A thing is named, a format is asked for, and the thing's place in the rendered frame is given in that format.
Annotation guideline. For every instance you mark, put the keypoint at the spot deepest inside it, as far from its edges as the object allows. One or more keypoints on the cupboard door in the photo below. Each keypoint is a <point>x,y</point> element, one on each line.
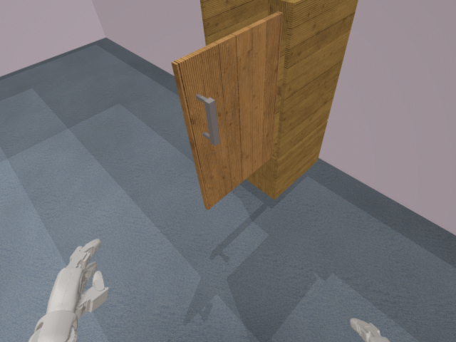
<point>240,72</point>

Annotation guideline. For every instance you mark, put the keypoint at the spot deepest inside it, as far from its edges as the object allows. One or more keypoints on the left robot hand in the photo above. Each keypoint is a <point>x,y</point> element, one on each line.
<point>67,293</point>

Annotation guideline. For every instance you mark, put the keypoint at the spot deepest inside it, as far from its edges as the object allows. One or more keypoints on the left robot forearm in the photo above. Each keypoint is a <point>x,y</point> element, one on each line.
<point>56,326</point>

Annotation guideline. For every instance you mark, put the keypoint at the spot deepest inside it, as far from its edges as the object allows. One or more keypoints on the handle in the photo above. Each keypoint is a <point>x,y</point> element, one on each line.
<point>211,113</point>

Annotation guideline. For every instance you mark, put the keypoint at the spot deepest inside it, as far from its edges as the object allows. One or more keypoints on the right robot hand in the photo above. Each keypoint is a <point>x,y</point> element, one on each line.
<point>368,331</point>

